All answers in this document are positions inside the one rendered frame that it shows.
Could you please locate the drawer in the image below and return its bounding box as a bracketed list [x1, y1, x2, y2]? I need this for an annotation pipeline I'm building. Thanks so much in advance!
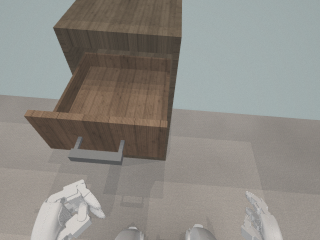
[24, 52, 171, 158]

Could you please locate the right robot shin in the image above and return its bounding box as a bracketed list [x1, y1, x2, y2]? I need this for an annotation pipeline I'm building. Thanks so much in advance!
[193, 224, 203, 228]

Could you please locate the left robot hand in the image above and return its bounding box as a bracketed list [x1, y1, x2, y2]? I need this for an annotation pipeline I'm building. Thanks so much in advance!
[30, 179, 106, 240]

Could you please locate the left robot thigh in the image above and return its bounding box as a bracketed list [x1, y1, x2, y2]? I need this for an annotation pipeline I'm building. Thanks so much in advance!
[115, 228, 144, 240]

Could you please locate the cabinet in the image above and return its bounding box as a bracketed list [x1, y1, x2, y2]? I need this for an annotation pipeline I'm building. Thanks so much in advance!
[53, 0, 182, 161]

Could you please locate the handle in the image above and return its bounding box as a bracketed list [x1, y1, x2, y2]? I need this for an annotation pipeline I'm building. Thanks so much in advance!
[68, 136, 125, 166]

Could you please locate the right robot hand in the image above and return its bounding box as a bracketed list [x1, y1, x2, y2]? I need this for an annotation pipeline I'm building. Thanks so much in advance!
[241, 191, 283, 240]

